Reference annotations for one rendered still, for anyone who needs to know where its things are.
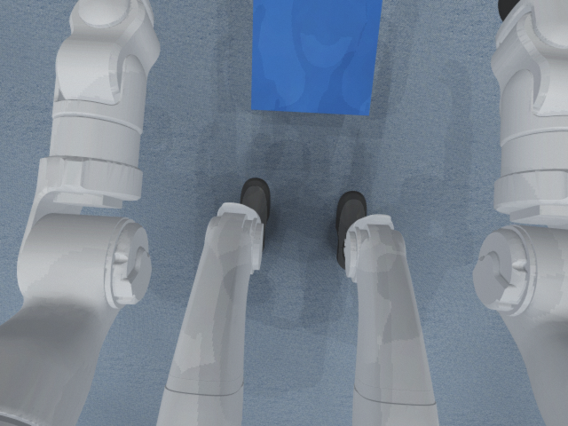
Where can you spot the robot right upper arm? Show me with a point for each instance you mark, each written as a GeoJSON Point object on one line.
{"type": "Point", "coordinates": [522, 273]}

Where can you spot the robot left foot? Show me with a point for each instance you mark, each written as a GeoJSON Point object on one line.
{"type": "Point", "coordinates": [256, 194]}

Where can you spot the robot left upper arm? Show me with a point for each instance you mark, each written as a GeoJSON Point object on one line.
{"type": "Point", "coordinates": [76, 273]}

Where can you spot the carton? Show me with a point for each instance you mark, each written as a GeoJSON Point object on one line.
{"type": "Point", "coordinates": [314, 56]}

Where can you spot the robot left thigh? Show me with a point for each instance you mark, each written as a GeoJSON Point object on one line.
{"type": "Point", "coordinates": [205, 383]}

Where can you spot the robot right forearm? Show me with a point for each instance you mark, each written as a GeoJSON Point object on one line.
{"type": "Point", "coordinates": [531, 66]}

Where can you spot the robot left forearm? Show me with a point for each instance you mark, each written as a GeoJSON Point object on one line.
{"type": "Point", "coordinates": [98, 110]}

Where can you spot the robot right hand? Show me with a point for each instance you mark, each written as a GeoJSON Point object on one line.
{"type": "Point", "coordinates": [505, 7]}

